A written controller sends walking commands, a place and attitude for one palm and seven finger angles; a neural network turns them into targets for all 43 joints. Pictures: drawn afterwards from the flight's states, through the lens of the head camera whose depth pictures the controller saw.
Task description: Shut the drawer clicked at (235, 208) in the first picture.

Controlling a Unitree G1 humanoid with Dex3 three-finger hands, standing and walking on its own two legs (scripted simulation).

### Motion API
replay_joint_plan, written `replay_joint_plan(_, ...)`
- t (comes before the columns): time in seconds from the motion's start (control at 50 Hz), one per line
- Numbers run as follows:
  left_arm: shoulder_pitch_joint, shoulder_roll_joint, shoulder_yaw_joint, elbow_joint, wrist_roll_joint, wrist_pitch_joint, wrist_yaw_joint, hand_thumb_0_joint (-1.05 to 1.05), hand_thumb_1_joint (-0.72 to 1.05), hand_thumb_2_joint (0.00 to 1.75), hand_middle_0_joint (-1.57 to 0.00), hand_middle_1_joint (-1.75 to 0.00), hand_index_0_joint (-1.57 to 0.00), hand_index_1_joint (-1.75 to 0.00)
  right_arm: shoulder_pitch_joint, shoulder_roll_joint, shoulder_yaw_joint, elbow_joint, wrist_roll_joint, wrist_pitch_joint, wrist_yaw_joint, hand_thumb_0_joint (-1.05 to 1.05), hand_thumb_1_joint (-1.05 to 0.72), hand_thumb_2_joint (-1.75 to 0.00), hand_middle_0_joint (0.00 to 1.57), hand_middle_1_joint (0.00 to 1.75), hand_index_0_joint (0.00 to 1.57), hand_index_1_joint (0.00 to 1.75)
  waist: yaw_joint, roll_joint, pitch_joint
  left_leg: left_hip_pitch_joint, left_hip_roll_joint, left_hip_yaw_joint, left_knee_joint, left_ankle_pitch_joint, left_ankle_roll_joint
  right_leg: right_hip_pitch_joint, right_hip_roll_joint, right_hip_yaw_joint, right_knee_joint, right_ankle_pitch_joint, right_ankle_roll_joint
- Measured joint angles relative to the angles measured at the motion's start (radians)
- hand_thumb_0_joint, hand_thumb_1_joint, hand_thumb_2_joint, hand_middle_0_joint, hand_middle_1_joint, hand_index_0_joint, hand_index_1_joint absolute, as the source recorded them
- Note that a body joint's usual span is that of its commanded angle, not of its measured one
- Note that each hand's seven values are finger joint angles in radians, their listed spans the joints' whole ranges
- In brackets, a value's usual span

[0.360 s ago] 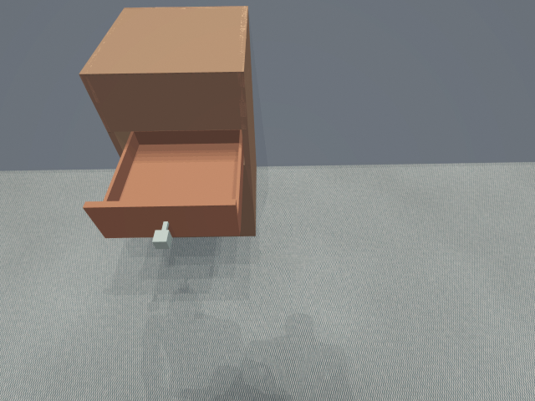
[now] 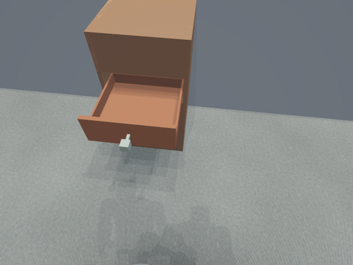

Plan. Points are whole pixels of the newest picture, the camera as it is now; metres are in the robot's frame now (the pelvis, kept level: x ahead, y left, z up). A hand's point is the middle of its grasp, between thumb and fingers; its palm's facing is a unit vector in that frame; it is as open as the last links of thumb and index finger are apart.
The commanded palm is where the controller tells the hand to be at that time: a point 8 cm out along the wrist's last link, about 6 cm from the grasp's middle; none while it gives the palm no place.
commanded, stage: turn or walk to find it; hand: left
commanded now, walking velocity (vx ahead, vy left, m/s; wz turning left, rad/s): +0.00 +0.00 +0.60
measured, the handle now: (126, 142) +0.57 +0.22 -0.23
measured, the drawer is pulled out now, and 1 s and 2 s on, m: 0.30 0.30 0.30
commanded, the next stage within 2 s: stand and wait in 0.24 s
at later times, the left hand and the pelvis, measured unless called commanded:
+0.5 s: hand out of the picture +0.04 +0.21 -0.16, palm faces +0.21 -0.93 -0.31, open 7.4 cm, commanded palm none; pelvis +0.00 -0.02 +0.00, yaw +11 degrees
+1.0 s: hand out of the picture +0.01 +0.16 -0.17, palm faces +0.25 -0.95 -0.21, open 7.3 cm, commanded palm none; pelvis +0.03 -0.03 +0.01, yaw +13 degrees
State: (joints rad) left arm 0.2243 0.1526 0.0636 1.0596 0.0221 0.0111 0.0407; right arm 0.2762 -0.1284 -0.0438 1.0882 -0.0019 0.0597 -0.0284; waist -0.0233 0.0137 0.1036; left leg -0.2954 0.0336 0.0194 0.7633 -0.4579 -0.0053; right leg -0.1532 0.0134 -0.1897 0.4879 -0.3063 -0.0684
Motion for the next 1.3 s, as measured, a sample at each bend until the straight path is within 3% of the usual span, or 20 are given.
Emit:
replay_joint_plan(0.04,-0.008,0.014,0.009,-0.013,0.002,0.002,-0.003,0.0,0.91,0.9,-0.2,-0.3,-0.2,-0.3,-0.01,-0.002,-0.005,-0.016,0.001,0.002,0.005,0.0,-0.91,-0.9,0.2,0.3,0.2,0.3,0.001,-0.024,0.007,0.001,0.005,0.02,-0.014,-0.011,-0.002,-0.004,-0.021,-0.02,0.023,-0.013,0.01)
replay_joint_plan(0.1,-0.018,0.028,0.017,-0.035,-0.006,0.014,-0.012,0.0,0.91,0.9,-0.2,-0.3,-0.2,-0.3,-0.015,-0.018,-0.009,-0.055,-0.007,-0.016,0.009,0.0,-0.91,-0.9,0.2,0.3,0.2,0.3,-0.001,-0.045,0.006,0.016,-0.001,0.021,-0.141,0.166,0.012,-0.065,-0.059,-0.028,0.147,-0.085,0.047)
replay_joint_plan(0.16,-0.046,0.043,0.021,-0.055,-0.007,0.041,-0.018,0.0,0.91,0.9,-0.2,-0.3,-0.2,-0.3,-0.028,-0.028,-0.009,-0.078,-0.022,-0.025,0.006,0.0,-0.91,-0.9,0.2,0.3,0.2,0.3,0.001,-0.057,0.011,-0.006,-0.035,0.013,-0.14,0.157,0.037,-0.191,-0.055,0.093,0.405,-0.188,0.073)
replay_joint_plan(0.24,-0.082,0.058,0.026,-0.085,-0.004,0.039,-0.031,0.0,0.91,0.9,-0.2,-0.3,-0.2,-0.3,-0.032,-0.037,-0.002,-0.095,-0.025,-0.035,-0.001,0.0,-0.91,-0.9,0.2,0.3,0.2,0.3,0.003,-0.04,0.006,-0.003,-0.059,-0.029,-0.236,0.213,0.038,-0.281,-0.056,0.172,0.535,-0.114,0.099)
replay_joint_plan(0.32,-0.106,0.073,0.024,-0.117,-0.006,0.026,-0.032,0.0,0.91,0.9,-0.2,-0.3,-0.2,-0.3,-0.046,-0.044,0.002,-0.106,-0.024,-0.039,-0.002,0.0,-0.91,-0.9,0.2,0.3,0.2,0.3,0.007,-0.017,0.008,0.007,-0.064,-0.074,-0.31,0.265,0.034,-0.284,-0.057,0.2,0.471,-0.109,0.116)
replay_joint_plan(0.4,-0.111,0.076,0.014,-0.126,-0.009,0.022,-0.027,0.0,0.91,0.9,-0.2,-0.3,-0.2,-0.3,-0.065,-0.052,-0.001,-0.117,-0.026,-0.036,-0.001,0.0,-0.91,-0.9,0.2,0.3,0.2,0.3,0.006,0.007,0.008,0.011,-0.061,-0.102,-0.326,0.276,0.014,-0.223,-0.046,0.192,0.302,-0.129,0.113)
replay_joint_plan(0.46,-0.086,0.082,0.002,-0.129,-0.01,0.007,-0.024,0.0,0.91,0.9,-0.2,-0.3,-0.2,-0.3,-0.071,-0.053,-0.004,-0.125,-0.016,-0.03,0.002,0.0,-0.91,-0.9,0.2,0.3,0.2,0.3,0.013,-0.002,-0.009,-0.011,-0.076,-0.102,-0.274,0.247,-0.007,-0.119,-0.046,0.196,0.053,0.0,0.095)
replay_joint_plan(0.48,-0.079,0.077,0.001,-0.12,-0.007,-0.001,-0.019,0.0,0.91,0.9,-0.2,-0.3,-0.2,-0.3,-0.081,-0.058,-0.006,-0.123,-0.011,-0.026,0.005,0.0,-0.91,-0.9,0.2,0.3,0.2,0.3,0.018,0.003,-0.006,-0.024,-0.074,-0.098,-0.231,0.209,-0.012,-0.114,-0.04,0.203,0.04,0.02,0.082)
replay_joint_plan(0.54,-0.06,0.046,-0.019,-0.091,0.0,0.004,-0.021,0.0,0.91,0.9,-0.2,-0.3,-0.2,-0.3,-0.103,-0.08,-0.018,-0.123,-0.01,-0.016,0.015,0.0,-0.91,-0.9,0.2,0.3,0.2,0.3,0.007,0.043,0.009,-0.048,-0.061,-0.084,-0.088,0.047,-0.008,-0.096,-0.025,0.181,0.06,0.001,0.057)
replay_joint_plan(0.6,-0.033,0.027,-0.021,-0.073,-0.001,0.003,-0.018,0.0,0.91,0.9,-0.2,-0.3,-0.2,-0.3,-0.112,-0.079,-0.017,-0.114,-0.005,-0.015,0.017,0.0,-0.91,-0.9,0.2,0.3,0.2,0.3,0.011,0.03,0.015,-0.034,-0.052,-0.05,-0.028,0.013,-0.006,-0.068,-0.024,0.176,0.033,0.005,0.048)
replay_joint_plan(0.64,-0.018,0.021,-0.022,-0.06,-0.005,-0.001,-0.016,0.0,0.91,0.9,-0.2,-0.3,-0.2,-0.3,-0.113,-0.073,-0.012,-0.107,-0.001,-0.022,0.015,0.0,-0.91,-0.9,0.2,0.3,0.2,0.3,0.017,0.012,0.018,0.014,-0.043,-0.034,-0.119,0.057,-0.008,-0.055,-0.021,0.176,0.021,0.009,0.045)
replay_joint_plan(0.68,-0.002,0.012,-0.025,-0.047,-0.012,-0.003,-0.016,0.0,0.91,0.9,-0.2,-0.3,-0.2,-0.3,-0.107,-0.074,-0.006,-0.101,-0.001,-0.037,0.012,0.0,-0.91,-0.9,0.2,0.3,0.2,0.3,0.02,0.016,0.012,0.072,-0.022,-0.044,-0.249,0.23,-0.004,-0.057,-0.003,0.166,0.035,-0.002,0.047)
replay_joint_plan(0.8,-0.003,0.004,-0.034,0.006,-0.016,0.005,-0.016,0.0,0.91,0.9,-0.2,-0.3,-0.2,-0.3,-0.116,-0.048,0.013,-0.047,-0.006,-0.041,-0.001,0.0,-0.91,-0.9,0.2,0.3,0.2,0.3,0.039,-0.017,0.008,0.108,-0.013,-0.045,-0.291,0.175,-0.02,-0.021,0.005,0.165,-0.019,0.015,0.044)
replay_joint_plan(1.04,-0.035,0.022,-0.025,0.026,-0.018,-0.001,-0.016,0.0,0.91,0.9,-0.2,-0.3,-0.2,-0.3,-0.081,-0.034,0.015,-0.013,-0.004,-0.04,-0.007,0.0,-0.92,-0.9,0.2,0.3,0.2,0.3,0.012,-0.009,-0.012,0.125,-0.013,-0.058,-0.312,0.186,-0.024,0.005,0.005,0.151,-0.046,0.021,0.04)
replay_joint_plan(1.3,-0.062,0.038,-0.02,0.009,-0.02,-0.001,-0.013,0.0,0.91,0.9,-0.2,-0.3,-0.2,-0.3,-0.054,-0.027,0.018,0.008,-0.009,-0.037,-0.005,0.0,-0.92,-0.9,0.2,0.3,0.2,0.3,0.01,-0.002,-0.014,0.117,-0.024,-0.078,-0.305,0.193,-0.023,0.003,-0.006,0.131,-0.036,0.019,0.042)
